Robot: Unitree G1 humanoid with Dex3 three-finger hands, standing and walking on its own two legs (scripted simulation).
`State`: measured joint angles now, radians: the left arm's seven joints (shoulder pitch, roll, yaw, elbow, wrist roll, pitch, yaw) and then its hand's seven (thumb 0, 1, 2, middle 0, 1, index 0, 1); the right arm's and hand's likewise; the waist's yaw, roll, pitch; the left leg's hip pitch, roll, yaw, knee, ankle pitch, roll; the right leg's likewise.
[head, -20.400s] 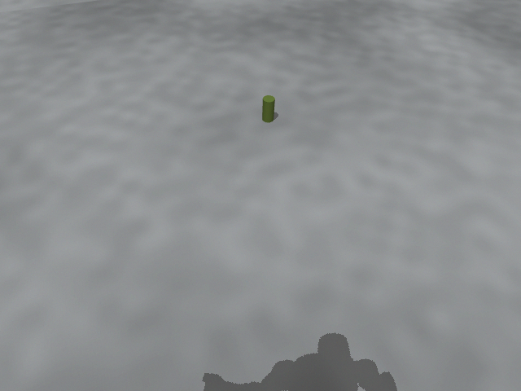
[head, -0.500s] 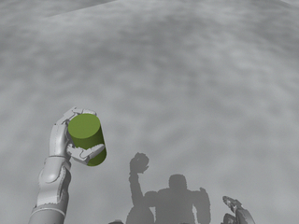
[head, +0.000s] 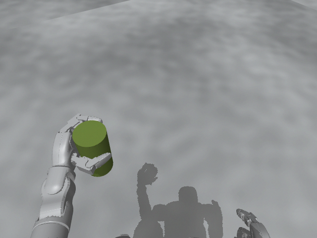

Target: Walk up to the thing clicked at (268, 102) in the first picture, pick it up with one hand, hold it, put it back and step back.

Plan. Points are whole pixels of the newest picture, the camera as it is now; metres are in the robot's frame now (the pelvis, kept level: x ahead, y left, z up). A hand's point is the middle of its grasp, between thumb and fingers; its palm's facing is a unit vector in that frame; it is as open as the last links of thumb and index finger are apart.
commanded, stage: hold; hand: left
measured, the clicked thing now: (95, 150) +0.33 +0.16 +0.03
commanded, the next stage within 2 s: crouch in 0.02 s
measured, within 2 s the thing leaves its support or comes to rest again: neither
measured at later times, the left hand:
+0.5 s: hand (96, 158) +0.33 +0.17 -0.02, palm faces +0.05 -1.00 +0.03, open 10.4 cm
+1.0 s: hand (108, 183) +0.35 +0.18 -0.26, palm faces +0.06 -1.00 +0.00, open 10.4 cm
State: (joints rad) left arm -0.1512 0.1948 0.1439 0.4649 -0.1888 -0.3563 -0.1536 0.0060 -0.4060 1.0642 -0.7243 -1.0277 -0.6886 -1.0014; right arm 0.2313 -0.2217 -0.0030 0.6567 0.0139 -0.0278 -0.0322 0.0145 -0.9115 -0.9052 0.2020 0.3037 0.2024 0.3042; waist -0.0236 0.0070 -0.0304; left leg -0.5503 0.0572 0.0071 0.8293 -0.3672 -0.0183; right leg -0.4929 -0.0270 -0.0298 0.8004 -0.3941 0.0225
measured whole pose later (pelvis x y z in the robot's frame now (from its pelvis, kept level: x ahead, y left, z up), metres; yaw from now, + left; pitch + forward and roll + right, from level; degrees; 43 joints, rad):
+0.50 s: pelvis -0.01 +0.00 -0.03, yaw +0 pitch +12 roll -2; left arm -0.23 0.19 0.20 0.66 -0.17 -0.52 -0.15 0.01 -0.40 1.06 -0.73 -1.02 -0.69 -1.00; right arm 0.21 -0.23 -0.02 0.66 -0.01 -0.05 0.00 0.01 -0.90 -0.91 0.20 0.30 0.20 0.30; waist -0.04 -0.01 -0.06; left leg -0.80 0.06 -0.01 1.02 -0.42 -0.02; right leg -0.74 -0.03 -0.03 0.99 -0.45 0.02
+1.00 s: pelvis -0.05 +0.00 -0.24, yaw -3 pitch +32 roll -3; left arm -0.48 0.27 0.34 0.92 -0.16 -0.77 -0.23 0.01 -0.41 1.07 -0.73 -1.02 -0.69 -0.99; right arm 0.10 -0.24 0.01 0.69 -0.08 -0.04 0.06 0.01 -0.91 -0.91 0.20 0.30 0.20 0.30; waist -0.06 -0.01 -0.19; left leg -1.78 0.07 -0.07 1.86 -0.65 -0.03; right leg -1.71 -0.01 -0.03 1.85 -0.70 0.02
